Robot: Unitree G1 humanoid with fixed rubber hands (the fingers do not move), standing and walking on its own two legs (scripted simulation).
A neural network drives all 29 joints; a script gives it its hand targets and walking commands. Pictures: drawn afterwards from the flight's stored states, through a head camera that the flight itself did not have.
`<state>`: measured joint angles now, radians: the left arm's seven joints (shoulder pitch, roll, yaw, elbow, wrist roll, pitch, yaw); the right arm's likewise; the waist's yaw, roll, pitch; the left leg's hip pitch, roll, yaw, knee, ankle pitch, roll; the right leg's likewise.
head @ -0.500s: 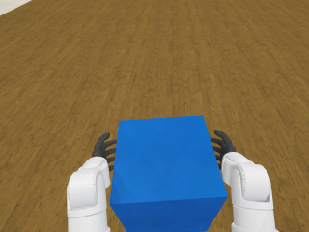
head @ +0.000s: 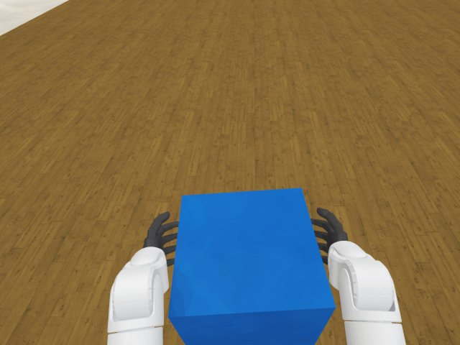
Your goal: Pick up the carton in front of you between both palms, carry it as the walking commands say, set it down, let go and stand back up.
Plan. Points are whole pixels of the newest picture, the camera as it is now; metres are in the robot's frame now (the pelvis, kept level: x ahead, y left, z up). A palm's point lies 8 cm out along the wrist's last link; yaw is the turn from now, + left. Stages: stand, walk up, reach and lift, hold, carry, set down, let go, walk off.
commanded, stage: carry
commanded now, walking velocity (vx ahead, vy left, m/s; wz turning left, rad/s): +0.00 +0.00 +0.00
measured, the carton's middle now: (247, 278) +0.25 +0.00 -0.01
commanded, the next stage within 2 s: hold in 0.66 s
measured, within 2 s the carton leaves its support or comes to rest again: neither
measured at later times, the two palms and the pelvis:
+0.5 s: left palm (162, 265) +0.25 +0.14 +0.04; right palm (339, 261) +0.25 -0.16 +0.04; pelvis -0.04 -0.01 +0.00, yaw +0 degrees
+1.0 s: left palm (177, 277) +0.23 +0.11 +0.04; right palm (367, 292) +0.19 -0.18 +0.04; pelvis -0.06 +0.00 +0.01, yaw -6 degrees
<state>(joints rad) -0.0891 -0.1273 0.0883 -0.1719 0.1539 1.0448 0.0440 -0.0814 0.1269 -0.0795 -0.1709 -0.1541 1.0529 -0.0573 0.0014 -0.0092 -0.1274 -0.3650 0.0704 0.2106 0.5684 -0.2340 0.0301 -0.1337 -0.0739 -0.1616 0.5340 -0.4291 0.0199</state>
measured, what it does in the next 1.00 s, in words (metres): shifts its weight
